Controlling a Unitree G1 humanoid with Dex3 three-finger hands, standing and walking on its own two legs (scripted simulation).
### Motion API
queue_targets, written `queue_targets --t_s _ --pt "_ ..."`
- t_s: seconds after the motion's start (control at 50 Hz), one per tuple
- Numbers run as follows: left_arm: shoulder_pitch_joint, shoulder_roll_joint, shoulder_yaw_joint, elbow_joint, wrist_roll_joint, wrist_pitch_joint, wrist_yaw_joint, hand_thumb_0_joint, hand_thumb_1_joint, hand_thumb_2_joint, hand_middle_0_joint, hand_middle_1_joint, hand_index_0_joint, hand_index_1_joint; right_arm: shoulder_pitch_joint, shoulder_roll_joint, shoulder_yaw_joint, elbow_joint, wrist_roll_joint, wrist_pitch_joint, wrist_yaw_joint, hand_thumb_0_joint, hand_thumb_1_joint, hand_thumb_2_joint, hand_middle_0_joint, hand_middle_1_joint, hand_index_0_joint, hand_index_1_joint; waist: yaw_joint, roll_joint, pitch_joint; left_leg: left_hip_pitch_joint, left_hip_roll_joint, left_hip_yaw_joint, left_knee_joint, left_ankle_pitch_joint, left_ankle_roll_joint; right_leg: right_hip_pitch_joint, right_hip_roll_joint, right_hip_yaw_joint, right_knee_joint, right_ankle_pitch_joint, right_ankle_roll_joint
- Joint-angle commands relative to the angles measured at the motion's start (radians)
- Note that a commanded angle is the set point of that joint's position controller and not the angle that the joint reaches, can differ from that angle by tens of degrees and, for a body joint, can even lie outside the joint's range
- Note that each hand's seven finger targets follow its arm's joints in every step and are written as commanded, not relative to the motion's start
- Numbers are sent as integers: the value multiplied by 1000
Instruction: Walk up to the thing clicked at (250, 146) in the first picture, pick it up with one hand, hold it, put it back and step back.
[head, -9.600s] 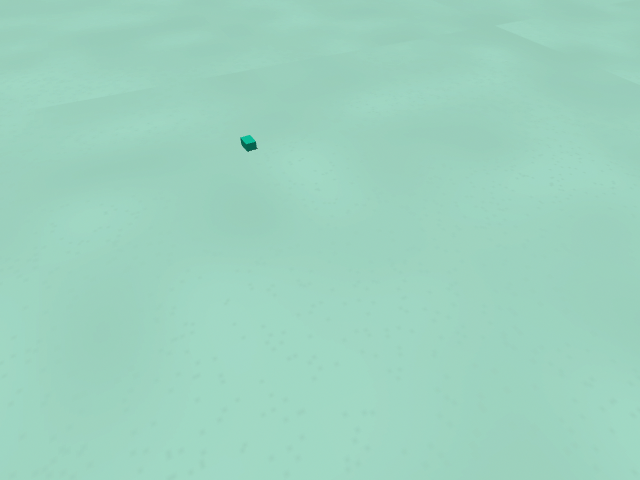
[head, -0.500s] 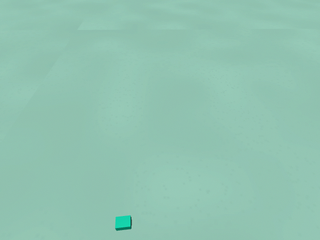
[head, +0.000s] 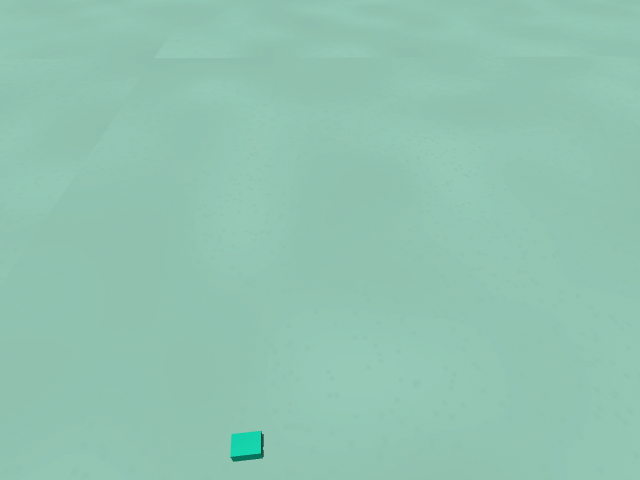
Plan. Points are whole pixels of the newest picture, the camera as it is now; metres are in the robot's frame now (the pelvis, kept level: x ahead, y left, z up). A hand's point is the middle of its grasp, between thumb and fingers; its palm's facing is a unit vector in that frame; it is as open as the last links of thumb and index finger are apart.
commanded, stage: stand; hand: left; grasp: from above
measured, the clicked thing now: (247, 446) +0.42 +0.21 -0.76
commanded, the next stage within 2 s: rise first in 0.70 s
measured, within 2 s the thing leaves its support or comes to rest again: neither
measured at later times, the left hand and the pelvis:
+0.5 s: hand out of the picture +0.07 +0.26 -0.16, palm faces -0.03 -0.93 -0.35, open 7.4 cm; pelvis +0.00 +0.00 +0.00, yaw +0 degrees
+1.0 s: hand out of the picture +0.14 +0.25 -0.17, palm faces -0.01 -0.94 -0.34, open 8.4 cm; pelvis -0.01 +0.00 -0.02, yaw +1 degrees
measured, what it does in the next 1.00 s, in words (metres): stands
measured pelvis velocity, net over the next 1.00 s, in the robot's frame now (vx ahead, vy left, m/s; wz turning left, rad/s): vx -0.01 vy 0.00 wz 0.02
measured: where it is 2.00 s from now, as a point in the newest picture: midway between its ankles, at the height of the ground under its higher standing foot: outside the picture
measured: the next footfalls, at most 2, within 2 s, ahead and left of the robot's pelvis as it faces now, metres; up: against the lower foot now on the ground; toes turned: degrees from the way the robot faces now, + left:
none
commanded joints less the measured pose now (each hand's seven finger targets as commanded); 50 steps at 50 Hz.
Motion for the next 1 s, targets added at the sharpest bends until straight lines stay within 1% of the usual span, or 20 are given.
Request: queue_targets --t_s 0.0,0.08,0.12,0.22,0.3,0.52,0.64,0.7,0.76,0.78,0.8,0.82,0.84,0.86,0.88,0.9,0.92,0.94,0.96,0.98 --pt "-37 217 43 -57 1 -21 13 0 900 900 -200 -300 -200 -301 -26 -210 -36 -55 4 -22 -12 0 -900 -900 200 300 200 300 1 -2 -83 18 103 -63 -30 169 42 17 -114 76 -39 209 -34" --pt "-35 215 44 -57 2 -18 13 0 900 900 -200 -300 -200 -301 -25 -211 -36 -56 3 -20 -14 0 -900 -900 200 300 200 300 1 3 -65 2 98 -60 -33 142 44 8 -112 78 -47 191 -34" --pt "-32 213 43 -58 2 -19 12 0 900 900 -200 -300 -200 -301 -28 -216 -37 -58 4 -22 -14 0 -900 -900 200 300 200 300 3 13 -80 13 102 -62 -30 163 46 13 -113 75 -38 202 -35" --pt "-36 214 42 -57 1 -17 12 0 900 900 -200 -300 -200 -301 -25 -211 -37 -56 4 -21 -13 0 -900 -900 200 300 200 300 3 1 -61 1 101 -67 -39 148 42 1 -109 72 -44 165 -34" --pt "-35 215 42 -57 1 -20 13 0 900 900 -200 -300 -200 -301 -23 -213 -38 -58 5 -21 -13 0 -900 -900 200 300 200 300 1 -1 -79 16 101 -61 -28 160 46 15 -113 77 -41 204 -34" --pt "-30 212 41 -60 3 -19 12 0 900 900 -200 -300 -200 -301 -26 -216 -39 -60 3 -23 -13 0 -900 -900 200 300 200 300 4 10 -78 19 104 -64 -34 159 44 8 -113 74 -40 189 -34" --pt "-28 214 40 -56 1 -19 12 0 900 900 -200 -300 -200 -301 -22 -207 -37 -57 3 -20 -12 0 -900 -900 200 300 200 300 3 -4 -61 10 99 -65 -39 134 43 -3 -110 75 -49 152 -33" --pt "-29 217 43 -59 2 -19 12 0 900 900 -200 -300 -200 -301 -25 -210 -39 -61 3 -21 -12 0 -900 -900 200 300 200 300 4 4 -77 14 100 -63 -33 154 45 14 -113 74 -40 188 -36" --pt "-25 214 43 -55 -1 -19 12 0 900 900 -200 -300 -200 -301 -19 -213 -39 -56 5 -22 -12 0 -900 -900 200 300 200 300 6 5 -69 17 101 -65 -36 150 44 10 -111 75 -41 175 -36" --pt "-25 215 43 -58 3 -19 12 0 836 951 -174 -380 -165 -381 -24 -212 -41 -60 3 -22 -13 0 -951 -924 200 305 201 305 5 -3 -77 20 100 -61 -30 156 45 7 -112 75 -39 190 -37" --pt "-376 19 36 -409 -42 -109 23 0 756 945 -245 -460 -210 -461 -12 -31 8 -336 71 -75 -33 0 -995 -925 199 301 200 300 -111 15 1 -138 -48 50 51 18 47 -204 11 -11 10 85 -15" --pt "-461 88 66 -326 -38 -99 30 0 676 966 -232 -519 -188 -541 41 -65 1 -282 72 -76 -43 0 -942 -912 199 300 200 300 -74 -25 -39 -135 -48 47 64 2 52 -147 8 -19 13 49 -8" --pt "-265 214 141 -165 -7 -63 33 0 596 940 -215 -599 -189 -621 73 -103 -25 -284 74 -65 -54 0 -927 -908 198 300 199 300 -40 -10 -39 -156 -47 48 74 -9 48 -147 13 -27 25 14 -17" --pt "-233 215 149 -91 17 -43 21 0 516 936 -200 -647 -178 -668 92 -101 -37 -294 64 -61 -53 0 -911 -902 199 300 200 300 -37 -43 -76 -186 -52 44 118 5 51 -166 14 -26 53 22 -19" --pt "-309 219 152 -104 37 -43 3 0 436 937 -177 -714 -165 -726 95 -94 -44 -324 59 -64 -53 0 -903 -899 199 300 200 300 -37 -65 -100 -213 -49 37 155 16 55 -184 15 -31 96 36 -19" --pt "-290 224 170 -96 66 -50 -10 0 356 924 -172 -772 -170 -774 104 -97 -62 -346 45 -71 -54 0 -907 -901 199 300 200 300 -23 -63 -160 -222 -52 38 190 35 54 -182 11 -25 135 62 -19" --pt "-191 227 195 -65 102 -42 -16 0 276 900 -161 -847 -172 -835 137 -87 -74 -351 33 -77 -50 0 -905 -899 200 300 200 300 -1 -12 -226 -250 -59 33 229 72 46 -182 7 -27 183 93 -23" --pt "-110 210 206 -66 125 -34 -21 0 196 904 -140 -894 -156 -877 152 -83 -83 -378 30 -79 -44 0 -895 -896 200 300 200 300 29 13 -271 -267 -63 32 258 108 40 -174 8 -27 217 114 -29" --pt "-92 189 203 -95 133 -26 -22 0 116 902 -133 -919 -151 -900 151 -75 -84 -408 29 -81 -41 0 -883 -893 200 300 200 300 37 22 -289 -270 -67 33 270 122 36 -176 12 -27 234 120 -30" --pt "-98 191 204 -154 147 -15 -15 0 36 912 -126 -936 -141 -920 145 -70 -87 -433 30 -83 -40 0 -872 -890 200 300 200 300 42 43 -300 -271 -68 32 269 124 33 -181 14 -27 235 115 -31"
